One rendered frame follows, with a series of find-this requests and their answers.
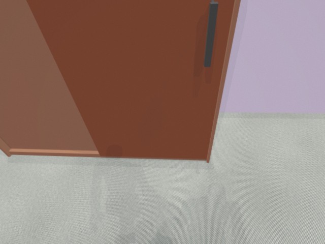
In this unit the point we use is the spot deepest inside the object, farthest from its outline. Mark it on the wardrobe door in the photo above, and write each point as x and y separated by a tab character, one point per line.
135	70
37	110

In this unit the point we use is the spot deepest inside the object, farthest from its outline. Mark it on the handle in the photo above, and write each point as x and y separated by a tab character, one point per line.
210	33

